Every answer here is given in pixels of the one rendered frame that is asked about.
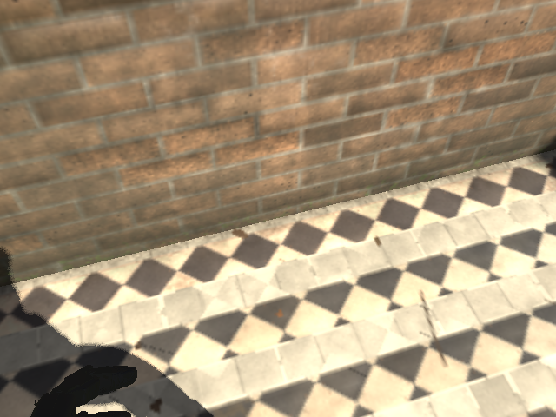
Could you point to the robot left hand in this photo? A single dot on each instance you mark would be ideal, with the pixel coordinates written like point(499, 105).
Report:
point(83, 386)

